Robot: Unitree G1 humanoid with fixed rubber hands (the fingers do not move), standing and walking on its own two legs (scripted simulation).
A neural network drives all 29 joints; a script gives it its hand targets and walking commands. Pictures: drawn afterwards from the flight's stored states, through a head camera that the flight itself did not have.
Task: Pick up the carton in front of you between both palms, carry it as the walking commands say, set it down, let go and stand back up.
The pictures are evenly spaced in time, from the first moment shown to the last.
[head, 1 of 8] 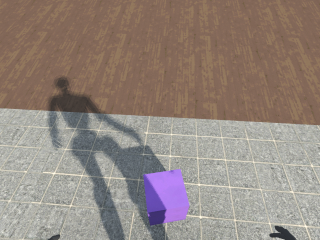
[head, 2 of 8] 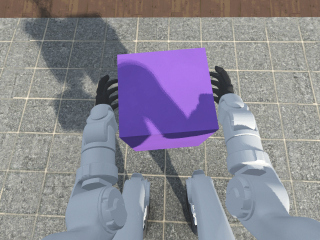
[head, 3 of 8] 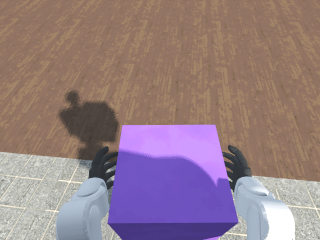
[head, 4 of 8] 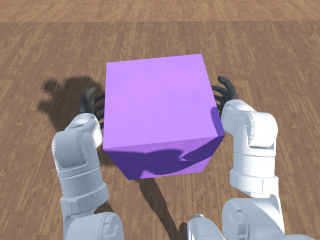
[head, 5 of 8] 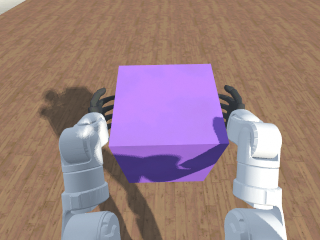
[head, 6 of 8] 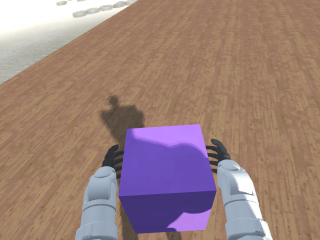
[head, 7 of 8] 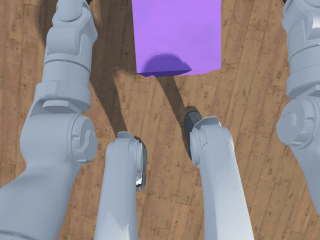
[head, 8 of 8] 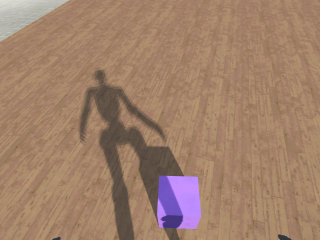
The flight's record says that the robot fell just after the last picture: no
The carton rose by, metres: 1.20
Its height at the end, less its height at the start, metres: +0.47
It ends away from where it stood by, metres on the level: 5.31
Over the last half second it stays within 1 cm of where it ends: yes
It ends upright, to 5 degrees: yes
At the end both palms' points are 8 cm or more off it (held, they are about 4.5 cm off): yes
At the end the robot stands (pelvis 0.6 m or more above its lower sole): yes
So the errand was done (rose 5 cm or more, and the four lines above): yes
